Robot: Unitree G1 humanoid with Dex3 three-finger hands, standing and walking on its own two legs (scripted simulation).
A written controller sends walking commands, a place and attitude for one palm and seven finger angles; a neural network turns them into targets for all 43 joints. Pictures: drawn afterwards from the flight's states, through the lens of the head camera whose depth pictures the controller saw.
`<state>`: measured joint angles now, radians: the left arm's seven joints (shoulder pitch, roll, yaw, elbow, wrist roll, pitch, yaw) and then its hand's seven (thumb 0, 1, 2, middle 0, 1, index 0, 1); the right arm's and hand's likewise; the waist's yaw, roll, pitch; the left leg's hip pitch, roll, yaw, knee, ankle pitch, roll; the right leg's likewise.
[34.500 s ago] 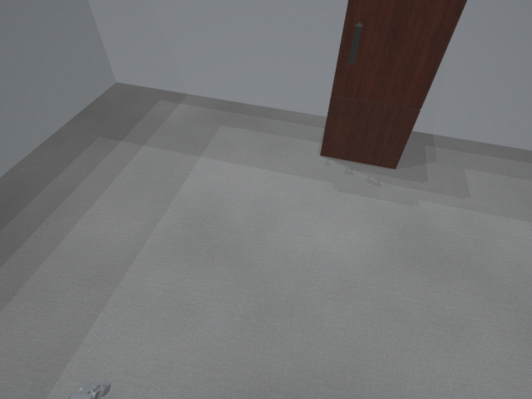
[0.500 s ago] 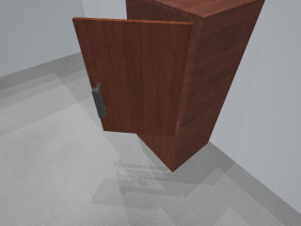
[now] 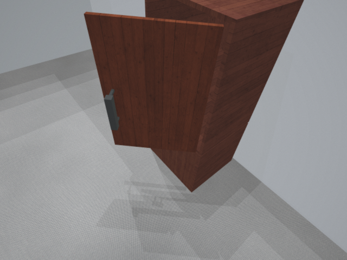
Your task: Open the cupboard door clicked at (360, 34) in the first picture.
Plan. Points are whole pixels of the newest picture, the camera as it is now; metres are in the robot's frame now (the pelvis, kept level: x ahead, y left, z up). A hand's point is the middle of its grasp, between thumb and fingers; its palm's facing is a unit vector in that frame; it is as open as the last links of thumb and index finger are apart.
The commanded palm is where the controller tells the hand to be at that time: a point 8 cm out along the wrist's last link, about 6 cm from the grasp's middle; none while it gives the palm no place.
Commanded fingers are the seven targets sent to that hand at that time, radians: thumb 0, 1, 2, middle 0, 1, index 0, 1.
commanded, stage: look again from close up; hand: left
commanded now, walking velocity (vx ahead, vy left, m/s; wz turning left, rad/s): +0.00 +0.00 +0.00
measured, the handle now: (113, 109) +0.65 +0.26 -0.08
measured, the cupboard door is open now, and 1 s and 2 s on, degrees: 45 45 45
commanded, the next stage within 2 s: shuffle to correct the standing spot in 0.44 s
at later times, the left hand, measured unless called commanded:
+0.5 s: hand out of the picture +0.06 +0.20 -0.17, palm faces -0.01 -0.98 -0.21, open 7.4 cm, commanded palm none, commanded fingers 0.00 0.90 0.90 -0.20 -0.30 -0.20 -0.30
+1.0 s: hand out of the picture +0.10 +0.24 -0.19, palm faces +0.01 -0.98 -0.21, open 7.4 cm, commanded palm none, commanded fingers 0.00 0.90 0.90 -0.20 -0.30 -0.20 -0.30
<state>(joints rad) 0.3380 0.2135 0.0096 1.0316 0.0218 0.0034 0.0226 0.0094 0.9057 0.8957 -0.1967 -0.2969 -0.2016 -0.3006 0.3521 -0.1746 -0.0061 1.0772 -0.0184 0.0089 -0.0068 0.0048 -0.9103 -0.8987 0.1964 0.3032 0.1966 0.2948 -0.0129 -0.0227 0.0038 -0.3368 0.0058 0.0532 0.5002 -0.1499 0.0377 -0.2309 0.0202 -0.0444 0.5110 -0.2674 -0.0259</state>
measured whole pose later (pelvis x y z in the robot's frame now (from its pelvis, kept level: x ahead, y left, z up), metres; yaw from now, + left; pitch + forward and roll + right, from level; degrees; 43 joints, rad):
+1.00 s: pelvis +0.10 +0.05 +0.00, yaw -1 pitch +0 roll +0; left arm 0.29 0.21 0.04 1.06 0.03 0.05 0.04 0.01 0.91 0.90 -0.20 -0.30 -0.20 -0.30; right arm 0.28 -0.17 0.01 1.02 -0.01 -0.02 -0.02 0.00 -0.91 -0.90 0.20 0.30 0.20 0.29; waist 0.01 -0.06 0.06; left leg -0.19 -0.08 0.14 0.52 -0.34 0.13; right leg -0.38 -0.06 -0.02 1.08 -0.49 -0.01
